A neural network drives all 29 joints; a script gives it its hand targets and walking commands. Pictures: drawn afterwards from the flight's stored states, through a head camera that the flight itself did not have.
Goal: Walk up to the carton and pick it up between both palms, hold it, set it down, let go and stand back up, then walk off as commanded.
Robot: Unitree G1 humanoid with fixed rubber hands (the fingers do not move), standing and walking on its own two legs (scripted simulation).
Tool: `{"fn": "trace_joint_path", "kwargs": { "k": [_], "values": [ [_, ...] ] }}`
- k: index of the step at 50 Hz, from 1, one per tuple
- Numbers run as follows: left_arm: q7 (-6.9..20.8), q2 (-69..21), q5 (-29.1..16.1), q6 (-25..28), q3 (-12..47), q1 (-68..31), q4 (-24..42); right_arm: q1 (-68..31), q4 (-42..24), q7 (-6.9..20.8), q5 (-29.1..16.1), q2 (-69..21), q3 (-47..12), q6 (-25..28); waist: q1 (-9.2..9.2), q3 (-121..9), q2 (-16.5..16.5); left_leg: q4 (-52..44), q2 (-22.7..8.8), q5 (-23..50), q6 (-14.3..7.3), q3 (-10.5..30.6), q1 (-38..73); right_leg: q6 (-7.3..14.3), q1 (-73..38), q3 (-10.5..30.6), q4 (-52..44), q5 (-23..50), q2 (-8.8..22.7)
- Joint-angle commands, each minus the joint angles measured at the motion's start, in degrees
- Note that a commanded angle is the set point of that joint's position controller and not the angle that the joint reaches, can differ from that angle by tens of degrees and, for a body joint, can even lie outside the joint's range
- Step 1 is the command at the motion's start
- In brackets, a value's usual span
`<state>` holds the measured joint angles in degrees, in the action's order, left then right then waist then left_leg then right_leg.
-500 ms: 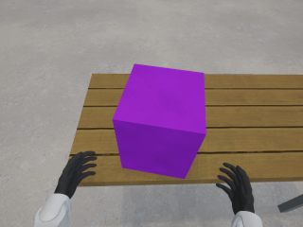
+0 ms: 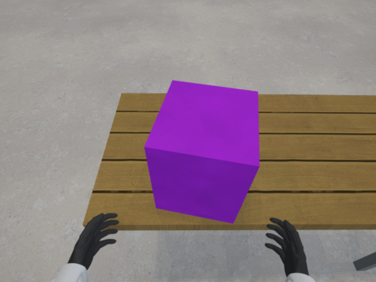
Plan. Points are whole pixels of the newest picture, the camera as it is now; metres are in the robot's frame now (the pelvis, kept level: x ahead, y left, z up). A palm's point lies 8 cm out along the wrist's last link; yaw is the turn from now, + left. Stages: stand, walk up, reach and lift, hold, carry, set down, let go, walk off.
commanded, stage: set down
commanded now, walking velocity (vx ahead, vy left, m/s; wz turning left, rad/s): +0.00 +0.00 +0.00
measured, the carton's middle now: (203, 153) +0.38 -0.01 +0.04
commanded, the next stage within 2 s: let go in 0.80 s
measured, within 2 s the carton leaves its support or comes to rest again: neither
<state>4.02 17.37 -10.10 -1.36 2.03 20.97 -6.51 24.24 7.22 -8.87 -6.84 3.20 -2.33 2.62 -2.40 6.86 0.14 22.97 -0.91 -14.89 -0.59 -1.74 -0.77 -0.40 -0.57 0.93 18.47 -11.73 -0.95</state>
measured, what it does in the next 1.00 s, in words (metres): stands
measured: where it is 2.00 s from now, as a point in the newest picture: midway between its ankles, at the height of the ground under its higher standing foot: outside the picture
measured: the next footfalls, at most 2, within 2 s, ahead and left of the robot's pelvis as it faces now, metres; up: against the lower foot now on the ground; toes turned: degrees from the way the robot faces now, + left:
none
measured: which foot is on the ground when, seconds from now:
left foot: down 0.00-1.00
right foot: down 0.00-1.00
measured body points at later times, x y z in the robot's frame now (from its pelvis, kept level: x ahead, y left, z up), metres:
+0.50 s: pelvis +0.00 -0.01 +0.00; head +0.00 +0.00 +0.45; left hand +0.16 +0.21 -0.07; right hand +0.17 -0.21 -0.06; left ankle -0.02 +0.10 -0.74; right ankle -0.01 -0.13 -0.74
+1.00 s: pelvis +0.01 -0.02 +0.00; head +0.02 -0.01 +0.45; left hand +0.17 +0.20 -0.10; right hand +0.16 -0.24 -0.09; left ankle -0.02 +0.10 -0.74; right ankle -0.01 -0.13 -0.74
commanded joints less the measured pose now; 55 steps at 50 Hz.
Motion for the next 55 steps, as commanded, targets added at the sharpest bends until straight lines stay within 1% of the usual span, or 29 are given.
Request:
{"fn": "trace_joint_path", "kwargs": {
  "k": [1,3,4,5,6,7,9,12,13,14,16,17,18,19,20,23,24,26,27,30,32,35,37,38,39,43,45,46,55],
  "values": [
    [-0.7,4.9,0.8,0.3,-2.2,-4.1,9.5,-3.2,-9.9,1.3,1.3,5.4,3.7,3.8,1.10,-1.9,-3.1,-3.8,-0.6,17.7,5.3,0.2,-2.5,2.4,2.3,-0.2,-3.9,5.6,-0.8],
    [-1.5,4.7,2.5,-1.0,-2.5,-4.7,6.9,-5.0,-5.5,2.3,2.0,7.1,4.3,3.1,0.68,-1.7,-4.7,-4.5,-0.2,16.3,4.9,0.3,-1.3,2.5,4.7,-0.6,-4.0,3.5,-0.7],
    [-2.1,4.2,3.2,-1.5,-2.3,-5.4,6.9,-6.4,-5.7,3.2,2.0,7.5,3.1,2.9,-0.90,-1.7,-3.6,-4.8,-0.4,16.1,4.9,0.2,-1.3,2.4,4.1,-0.8,-3.8,2.8,-1.1],
    [-1.9,4.5,2.1,-0.9,-2.7,-5.1,7.9,-4.7,-8.3,3.1,1.8,6.2,2.7,3.8,-0.17,-3.9,-2.5,-4.3,0.0,16.5,4.8,-0.3,-1.5,2.2,2.1,-0.8,-3.7,4.7,-0.9],
    [-2.0,4.6,2.6,-0.9,-2.7,-4.8,5.6,-5.1,-5.3,3.7,2.1,7.0,3.2,3.5,0.58,-3.1,-3.1,-4.3,-0.2,16.6,4.7,0.1,-2.2,2.3,2.6,-0.8,-3.1,4.9,-0.9],
    [-2.0,4.2,2.4,-1.0,-2.9,-4.4,5.1,-5.0,-5.4,3.5,2.7,6.6,3.4,3.9,0.30,-4.1,-1.0,-4.4,0.2,16.7,4.3,-0.4,-1.4,2.1,2.8,-0.8,-3.4,6.0,-0.7],
    [-2.4,5.4,2.4,0.1,-3.0,-5.4,7.9,-4.4,-7.7,3.5,2.2,6.2,3.5,4.7,0.16,-5.2,-1.8,-4.3,0.7,17.0,3.9,-1.0,-0.9,1.6,1.9,-0.4,-2.9,7.5,-0.2],
    [-2.6,2.7,4.2,-0.3,-2.6,-6.3,3.0,-6.6,0.4,4.8,3.5,7.3,3.6,4.6,0.41,-3.8,-3.8,-5.3,0.4,16.1,4.2,-0.7,0.3,2.2,4.4,-0.8,-3.5,5.2,-0.4],
    [-2.5,4.6,3.2,0.9,-3.1,-7.3,5.9,-5.9,-2.8,4.2,2.7,5.4,3.5,4.9,0.73,-4.3,-2.5,-4.4,0.5,14.8,3.9,-1.2,-0.5,1.7,2.8,0.1,-3.9,6.3,0.4],
    [-2.3,3.6,4.4,-0.3,-2.5,-7.0,1.8,-5.9,2.0,4.5,3.6,6.5,3.6,3.8,1.34,-1.5,-3.6,-5.4,0.4,13.3,3.9,-1.0,-0.6,2.0,4.5,-0.1,-3.9,4.3,0.4],
    [-1.8,5.1,3.3,0.2,-2.3,-9.1,1.8,-6.6,-0.6,4.1,3.6,5.5,3.8,4.3,1.78,-1.5,-2.6,-5.7,0.5,8.9,3.0,-1.5,-2.4,1.7,4.1,0.4,-3.7,2.4,1.3],
    [-2.0,2.2,4.6,-1.7,-2.0,-9.1,-2.8,-7.0,4.7,4.6,5.1,6.6,5.0,3.4,2.52,1.1,-3.7,-6.2,0.2,8.3,3.4,-1.0,-2.1,2.1,5.7,-0.3,-3.7,1.1,0.6],
    [-2.3,2.6,6.2,-2.3,-2.4,-8.8,-3.9,-8.9,7.3,5.2,4.9,7.6,4.3,2.9,0.98,1.5,-5.4,-5.9,-0.1,9.8,3.7,-0.9,-2.9,2.3,4.7,-0.3,-3.4,1.9,0.3],
    [-2.4,3.0,6.5,-1.8,-2.9,-10.2,-1.1,-9.8,6.8,5.1,5.2,7.8,6.3,3.4,1.55,0.0,-5.9,-6.1,0.2,10.5,4.1,-0.9,-2.7,2.6,4.7,-0.7,-3.4,2.2,0.4],
    [-2.6,1.3,6.9,-2.8,-2.8,-8.7,-4.1,-9.5,9.2,5.7,5.2,8.0,4.9,3.5,1.20,0.0,-5.7,-5.7,0.0,12.7,4.2,-1.0,-1.5,2.5,4.6,-1.4,-3.3,3.2,0.0],
    [-2.5,2.6,6.5,-2.7,-3.0,-10.0,-1.6,-10.3,5.9,5.5,5.2,8.8,5.1,5.0,1.52,-3.5,-2.5,-4.6,0.4,15.0,4.1,-1.9,-0.9,1.7,3.8,-1.4,-3.0,6.5,0.0],
    [-3.0,0.7,8.1,-3.5,-2.8,-10.1,-5.6,-11.2,11.6,6.4,6.2,10.3,6.4,5.0,2.05,-2.3,-4.3,-4.8,0.3,16.0,4.5,-1.3,0.6,2.0,6.1,-2.7,-2.7,5.6,-0.6],
    [-3.1,2.4,8.1,-3.3,-3.9,-11.2,-4.5,-11.3,12.1,6.4,7.0,11.0,6.1,6.4,1.27,-5.9,-1.9,-3.6,1.0,17.7,4.4,-2.2,2.4,1.1,5.8,-1.3,-2.9,8.3,-0.1],
    [-3.3,0.0,8.7,-3.6,-3.6,-9.9,-7.6,-11.1,15.5,7.2,7.2,11.6,6.1,6.2,1.28,-4.3,-2.9,-4.3,1.0,18.6,4.5,-1.6,3.3,1.6,6.8,-2.3,-3.1,8.8,-0.7],
    [-2.5,3.6,6.0,-0.3,-5.7,-9.6,-3.2,-8.1,9.4,6.1,6.4,8.3,5.1,10.2,1.82,-9.6,2.1,-2.2,1.9,20.5,3.4,-2.6,3.2,-0.1,4.1,-0.7,-1.3,18.3,0.7],
    [-2.6,2.5,8.2,-0.5,-6.1,-8.5,-7.3,-10.5,14.7,6.8,7.9,10.2,5.7,11.0,1.47,-8.2,2.8,-3.0,2.2,19.9,3.4,-2.7,3.3,-0.6,5.0,-1.0,-1.4,21.0,0.8],
    [-2.2,2.7,8.6,-0.8,-5.9,-8.8,-11.7,-11.0,17.7,6.8,7.5,9.3,4.4,11.6,1.35,-6.0,1.6,-2.7,1.9,18.5,2.8,-3.0,4.1,-0.4,5.9,-0.9,-2.0,18.5,0.9],
    [-1.6,3.0,8.0,-0.6,-5.7,-10.4,-12.4,-10.8,18.1,6.5,6.8,9.1,4.2,12.3,1.69,-6.1,3.7,-2.5,1.9,18.1,2.3,-3.0,4.2,-1.0,6.5,-0.8,-1.8,19.2,1.0],
    [-1.8,3.7,8.6,-0.4,-6.5,-10.3,-11.4,-11.9,18.9,6.6,7.3,9.3,3.5,12.6,0.89,-7.2,1.2,-2.4,1.7,18.4,2.5,-3.5,4.5,-1.0,6.0,-0.3,-1.5,19.7,1.2],
    [-1.9,3.0,8.7,-0.5,-6.0,-11.5,-11.7,-12.1,19.7,6.8,7.1,9.7,4.3,12.7,1.92,-5.9,0.8,-2.5,1.4,17.9,2.9,-3.1,3.8,-0.7,6.7,-0.8,-1.9,17.7,1.1],
    [-2.9,0.4,10.4,-2.5,-5.0,-11.3,-16.0,-14.7,25.4,8.1,7.5,12.1,4.7,12.3,1.20,-5.3,-2.4,-2.4,0.9,19.9,3.7,-2.7,5.4,0.4,9.1,-1.2,-2.5,14.5,0.2],
    [-3.4,-0.6,11.8,-3.2,-4.7,-12.7,-16.2,-14.8,27.2,8.5,7.9,12.7,5.8,11.8,2.41,-3.8,-3.8,-3.0,0.8,18.7,3.5,-2.5,5.6,0.7,10.0,-1.9,-2.9,12.6,0.2],
    [-3.5,-0.5,12.0,-3.3,-5.2,-12.1,-15.6,-14.8,27.6,8.7,7.8,13.1,5.7,12.1,1.49,-4.7,-3.3,-2.9,0.6,20.5,3.8,-2.3,6.1,0.9,9.2,-2.2,-2.7,13.2,-0.2],
    [-5.2,-0.3,11.5,-2.2,-5.4,-15.3,-12.7,-18.4,29.6,9.7,7.9,13.1,5.1,13.4,2.14,-9.9,-1.1,-0.8,1.4,23.2,3.8,-3.2,5.6,0.2,8.4,-1.8,-1.0,19.8,0.3]
  ]
}}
